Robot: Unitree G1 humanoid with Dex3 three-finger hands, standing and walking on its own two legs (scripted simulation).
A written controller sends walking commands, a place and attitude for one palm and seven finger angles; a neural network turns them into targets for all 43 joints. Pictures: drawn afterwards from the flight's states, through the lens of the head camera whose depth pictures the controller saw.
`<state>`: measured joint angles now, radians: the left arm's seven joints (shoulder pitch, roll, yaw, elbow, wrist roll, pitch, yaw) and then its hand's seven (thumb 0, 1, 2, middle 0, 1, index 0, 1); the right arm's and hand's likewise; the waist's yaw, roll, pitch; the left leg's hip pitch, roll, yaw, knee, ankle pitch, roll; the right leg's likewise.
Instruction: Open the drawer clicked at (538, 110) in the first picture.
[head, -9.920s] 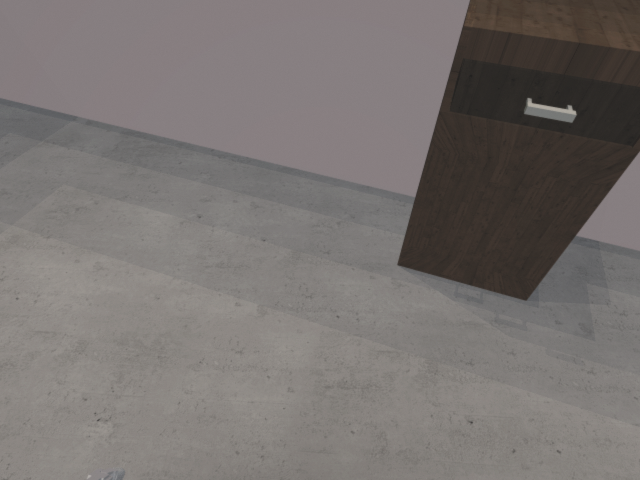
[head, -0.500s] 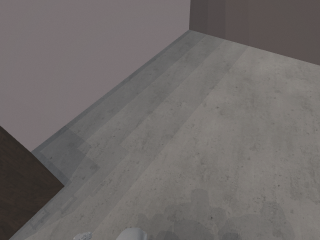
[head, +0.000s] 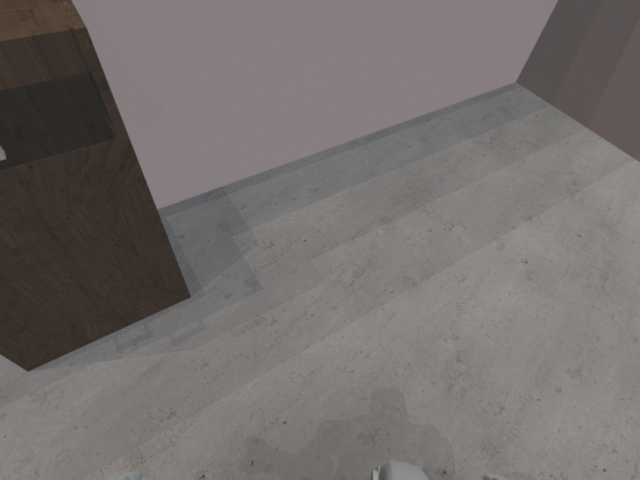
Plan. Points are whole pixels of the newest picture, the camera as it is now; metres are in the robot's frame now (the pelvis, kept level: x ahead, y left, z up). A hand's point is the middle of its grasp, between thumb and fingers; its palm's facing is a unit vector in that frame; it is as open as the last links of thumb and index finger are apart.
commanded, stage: turn to face it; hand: left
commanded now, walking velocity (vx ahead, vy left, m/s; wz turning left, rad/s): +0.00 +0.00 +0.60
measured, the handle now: out of the picture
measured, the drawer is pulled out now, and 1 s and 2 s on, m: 0.00 0.00 0.00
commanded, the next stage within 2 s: take the last steps up to it in 0.90 s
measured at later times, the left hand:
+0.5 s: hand out of the picture +0.04 +0.16 -0.14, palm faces +0.30 -0.91 -0.30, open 7.4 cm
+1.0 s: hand out of the picture -0.12 +0.18 -0.18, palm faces +0.57 -0.79 -0.24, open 7.4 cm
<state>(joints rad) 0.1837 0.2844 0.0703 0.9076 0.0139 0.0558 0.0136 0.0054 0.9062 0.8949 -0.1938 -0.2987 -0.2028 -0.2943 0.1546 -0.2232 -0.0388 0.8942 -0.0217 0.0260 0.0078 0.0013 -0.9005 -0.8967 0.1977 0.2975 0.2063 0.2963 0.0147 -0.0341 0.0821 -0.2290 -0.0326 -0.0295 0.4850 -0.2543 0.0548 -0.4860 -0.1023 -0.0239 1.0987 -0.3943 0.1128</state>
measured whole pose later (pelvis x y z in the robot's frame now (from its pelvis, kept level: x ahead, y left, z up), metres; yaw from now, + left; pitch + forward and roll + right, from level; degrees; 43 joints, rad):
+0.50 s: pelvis +0.00 -0.06 +0.00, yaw +19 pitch -1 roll +3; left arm 0.19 0.18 0.02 0.86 0.02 0.01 0.03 0.00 0.90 0.89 -0.20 -0.30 -0.21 -0.30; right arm 0.26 -0.28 -0.10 0.96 -0.03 0.09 0.03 0.00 -0.90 -0.90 0.19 0.30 0.20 0.30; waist -0.05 0.05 0.06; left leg -0.51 0.00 -0.04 1.20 -0.36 -0.07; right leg -0.18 -0.08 -0.14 0.50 -0.29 -0.03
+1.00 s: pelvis -0.03 -0.01 +0.00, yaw +31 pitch -2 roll -1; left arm 0.26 0.26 0.06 0.99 0.01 0.06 0.02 0.00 0.91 0.89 -0.19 -0.30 -0.20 -0.29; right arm 0.12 -0.19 -0.02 0.93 -0.02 0.02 0.00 0.00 -0.90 -0.90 0.20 0.30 0.21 0.30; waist 0.05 -0.04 0.07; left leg -0.19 -0.01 0.03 0.46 -0.24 0.06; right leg -0.44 -0.11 -0.04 1.08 -0.41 0.09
